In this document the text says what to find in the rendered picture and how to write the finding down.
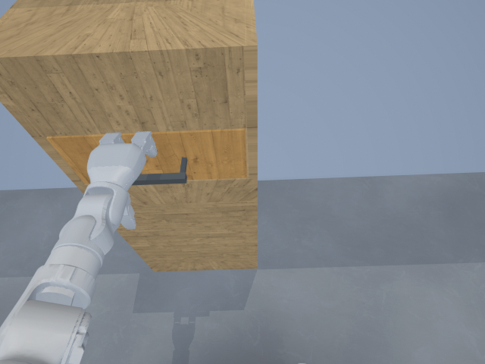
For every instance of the drawer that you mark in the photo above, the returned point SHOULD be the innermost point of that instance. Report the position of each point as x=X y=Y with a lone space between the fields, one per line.
x=211 y=154

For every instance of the robot left hand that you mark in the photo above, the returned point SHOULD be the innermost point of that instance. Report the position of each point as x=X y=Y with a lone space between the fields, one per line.
x=121 y=163

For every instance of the handle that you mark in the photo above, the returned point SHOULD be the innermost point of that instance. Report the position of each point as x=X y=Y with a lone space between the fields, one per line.
x=165 y=178

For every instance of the left robot forearm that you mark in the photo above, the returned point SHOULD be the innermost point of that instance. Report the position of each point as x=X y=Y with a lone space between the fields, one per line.
x=69 y=274

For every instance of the cabinet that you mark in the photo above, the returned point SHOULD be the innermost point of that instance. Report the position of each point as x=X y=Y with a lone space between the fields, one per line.
x=85 y=67

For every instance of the left robot upper arm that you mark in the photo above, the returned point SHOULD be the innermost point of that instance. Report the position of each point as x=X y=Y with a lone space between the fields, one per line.
x=46 y=333

